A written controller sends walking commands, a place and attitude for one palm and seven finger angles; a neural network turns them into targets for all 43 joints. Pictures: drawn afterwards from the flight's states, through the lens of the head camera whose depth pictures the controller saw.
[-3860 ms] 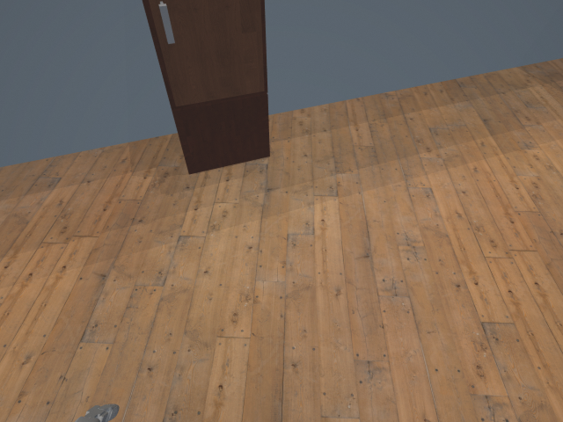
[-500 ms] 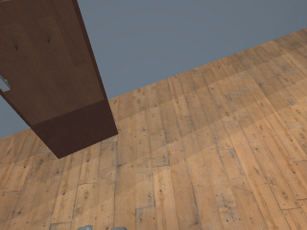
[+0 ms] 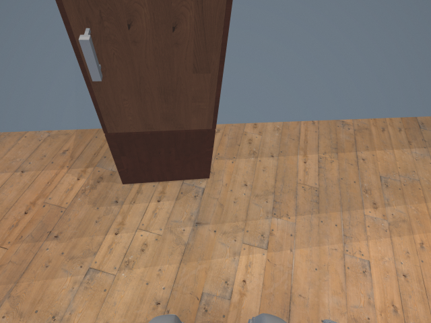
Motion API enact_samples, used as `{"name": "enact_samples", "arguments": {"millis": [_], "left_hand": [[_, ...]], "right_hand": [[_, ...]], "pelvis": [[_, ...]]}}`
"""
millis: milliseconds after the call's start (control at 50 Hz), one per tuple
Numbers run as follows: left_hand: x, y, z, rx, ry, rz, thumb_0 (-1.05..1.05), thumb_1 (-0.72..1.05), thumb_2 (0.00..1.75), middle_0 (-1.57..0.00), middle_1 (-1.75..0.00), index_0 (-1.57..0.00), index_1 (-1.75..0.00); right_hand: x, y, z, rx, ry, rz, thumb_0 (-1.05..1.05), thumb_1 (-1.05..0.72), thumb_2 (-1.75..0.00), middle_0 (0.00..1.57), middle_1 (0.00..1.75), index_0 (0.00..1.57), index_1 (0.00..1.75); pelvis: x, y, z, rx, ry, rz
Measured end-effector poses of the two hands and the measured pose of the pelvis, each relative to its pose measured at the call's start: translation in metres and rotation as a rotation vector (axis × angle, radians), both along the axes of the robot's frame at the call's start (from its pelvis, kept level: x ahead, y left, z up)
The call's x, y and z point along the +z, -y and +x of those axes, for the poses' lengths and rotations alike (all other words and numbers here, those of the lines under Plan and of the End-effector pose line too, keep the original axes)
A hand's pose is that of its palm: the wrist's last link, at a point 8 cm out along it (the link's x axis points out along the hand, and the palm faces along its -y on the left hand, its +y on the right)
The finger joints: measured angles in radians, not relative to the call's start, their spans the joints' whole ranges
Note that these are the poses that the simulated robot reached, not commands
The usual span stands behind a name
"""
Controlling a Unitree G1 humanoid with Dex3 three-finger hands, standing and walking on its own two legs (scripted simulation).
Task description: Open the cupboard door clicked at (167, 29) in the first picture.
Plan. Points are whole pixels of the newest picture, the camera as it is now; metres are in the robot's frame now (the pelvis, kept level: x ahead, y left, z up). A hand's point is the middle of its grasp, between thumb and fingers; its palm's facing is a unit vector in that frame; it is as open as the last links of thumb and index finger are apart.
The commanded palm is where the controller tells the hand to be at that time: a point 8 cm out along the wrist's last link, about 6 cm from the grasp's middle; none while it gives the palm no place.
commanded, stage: turn to face it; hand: left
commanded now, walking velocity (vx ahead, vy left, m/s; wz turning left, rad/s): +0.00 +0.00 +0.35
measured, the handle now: (92, 54) +0.76 +0.42 +0.02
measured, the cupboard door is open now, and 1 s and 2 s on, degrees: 0 0 0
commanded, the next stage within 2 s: take the last steps up to it in 0.36 s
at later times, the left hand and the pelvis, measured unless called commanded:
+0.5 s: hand out of the picture +0.03 +0.14 -0.14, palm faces +0.18 -0.95 -0.27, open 7.4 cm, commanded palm none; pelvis -0.01 -0.05 +0.01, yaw +10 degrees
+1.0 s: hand out of the picture -0.14 +0.19 -0.17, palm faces +0.34 -0.92 -0.17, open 7.4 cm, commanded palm none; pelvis +0.00 +0.05 +0.01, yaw +14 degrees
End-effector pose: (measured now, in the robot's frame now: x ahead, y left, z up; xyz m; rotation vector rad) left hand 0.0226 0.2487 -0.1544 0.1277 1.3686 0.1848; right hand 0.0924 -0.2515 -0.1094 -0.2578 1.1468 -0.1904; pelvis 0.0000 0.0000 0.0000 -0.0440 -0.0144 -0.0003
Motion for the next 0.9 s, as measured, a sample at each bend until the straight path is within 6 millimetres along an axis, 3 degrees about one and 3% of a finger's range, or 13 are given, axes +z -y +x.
{"name": "enact_samples", "arguments": {"millis": [100,200,320,400,540,680,780,900], "left_hand": [[0.018,-0.014,0.014,0.025,0.065,0.032,0.01,0.91,0.90,-0.20,-0.30,-0.20,-0.30],[0.029,-0.013,0.027,0.039,0.120,0.062,0.01,0.91,0.90,-0.20,-0.30,-0.20,-0.30],[0.038,0.010,0.036,0.036,0.174,0.085,0.01,0.91,0.90,-0.20,-0.30,-0.20,-0.30],[0.039,0.034,0.027,0.045,0.203,0.106,0.00,0.91,0.90,-0.20,-0.30,-0.20,-0.30],[0.047,0.067,-0.019,0.112,0.160,0.083,0.00,0.90,0.90,-0.20,-0.30,-0.20,-0.30],[0.043,0.072,-0.077,0.224,0.088,0.056,0.01,0.91,0.90,-0.20,-0.30,-0.20,-0.30],[0.038,0.068,-0.131,0.302,-0.023,0.019,0.00,0.91,0.90,-0.20,-0.30,-0.20,-0.30],[0.022,0.048,-0.187,0.379,-0.181,-0.052,0.01,0.90,0.90,-0.20,-0.30,-0.20,-0.30]], "right_hand": [[0.004,-0.013,0.004,0.028,-0.015,0.024,0.01,-0.90,-0.90,0.20,0.30,0.20,0.30],[0.000,-0.016,-0.001,0.037,-0.029,0.061,0.01,-0.90,-0.90,0.20,0.30,0.20,0.30],[-0.016,0.002,-0.016,0.033,-0.063,0.096,0.01,-0.90,-0.90,0.20,0.30,0.20,0.30],[-0.034,0.022,-0.026,0.032,-0.093,0.125,0.01,-0.90,-0.90,0.20,0.30,0.20,0.30],[-0.032,0.044,-0.036,0.067,-0.153,0.122,0.01,-0.91,-0.90,0.20,0.30,0.20,0.30],[-0.023,0.043,-0.037,0.146,-0.215,0.089,0.01,-0.91,-0.90,0.20,0.30,0.20,0.30],[-0.016,0.017,-0.011,0.218,-0.202,0.071,0.01,-0.91,-0.90,0.20,0.30,0.20,0.30],[-0.008,-0.049,0.038,0.306,-0.078,0.061,0.01,-0.91,-0.90,0.20,0.30,0.19,0.30]], "pelvis": [[0.010,-0.002,0.003,0.038,-0.007,-0.003],[0.013,0.004,0.004,0.070,-0.002,0.005],[0.009,0.023,-0.002,0.103,0.005,0.026],[0.001,0.042,-0.007,0.124,0.008,0.050],[0.011,0.056,-0.014,0.183,0.016,0.066],[0.016,0.051,-0.015,0.241,0.000,0.061],[0.018,0.031,-0.014,0.267,-0.012,0.055],[0.009,-0.014,-0.009,0.274,-0.014,0.027]]}}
